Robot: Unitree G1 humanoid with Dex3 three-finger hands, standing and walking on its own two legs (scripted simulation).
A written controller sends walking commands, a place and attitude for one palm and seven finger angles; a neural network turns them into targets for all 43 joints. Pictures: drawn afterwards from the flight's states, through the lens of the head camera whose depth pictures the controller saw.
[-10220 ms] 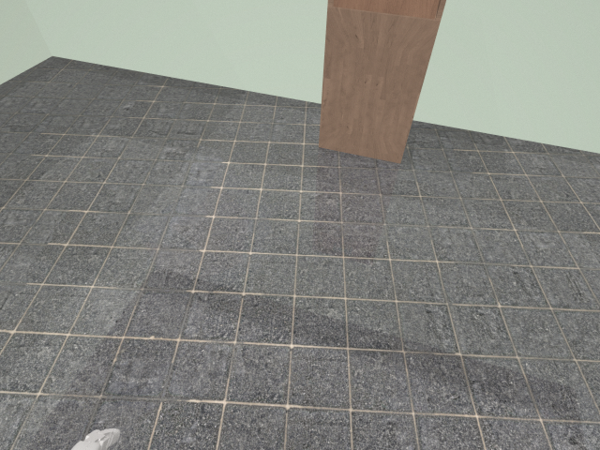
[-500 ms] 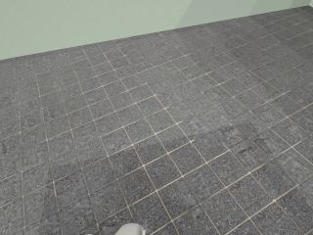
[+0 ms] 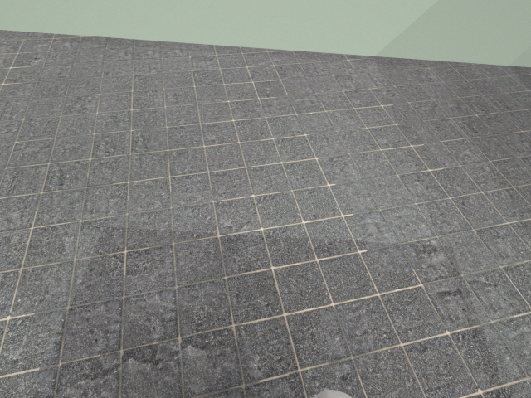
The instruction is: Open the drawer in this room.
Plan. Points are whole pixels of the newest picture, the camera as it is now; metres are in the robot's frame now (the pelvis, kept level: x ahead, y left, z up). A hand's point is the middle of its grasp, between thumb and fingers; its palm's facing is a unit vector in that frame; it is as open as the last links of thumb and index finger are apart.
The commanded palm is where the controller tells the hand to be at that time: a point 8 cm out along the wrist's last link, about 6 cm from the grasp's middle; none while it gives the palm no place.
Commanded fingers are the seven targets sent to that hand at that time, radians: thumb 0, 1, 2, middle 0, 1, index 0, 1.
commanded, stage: turn or walk to find it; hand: left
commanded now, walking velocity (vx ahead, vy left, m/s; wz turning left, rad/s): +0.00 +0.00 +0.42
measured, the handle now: out of the picture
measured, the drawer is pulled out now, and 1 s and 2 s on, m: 0.00 0.00 0.00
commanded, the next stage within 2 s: none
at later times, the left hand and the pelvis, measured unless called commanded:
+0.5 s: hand out of the picture +0.00 +0.14 -0.15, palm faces +0.24 -0.93 -0.26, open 7.4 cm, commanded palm none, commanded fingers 0.00 0.90 0.90 -0.20 -0.30 -0.20 -0.30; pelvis -0.02 -0.05 +0.00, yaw +14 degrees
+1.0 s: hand out of the picture -0.09 +0.20 -0.17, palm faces +0.46 -0.85 -0.25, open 7.4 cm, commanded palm none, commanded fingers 0.00 0.90 0.90 -0.20 -0.30 -0.20 -0.30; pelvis -0.06 -0.02 +0.00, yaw +25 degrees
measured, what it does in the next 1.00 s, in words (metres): steps on the spot, turning left: right foot, then left foot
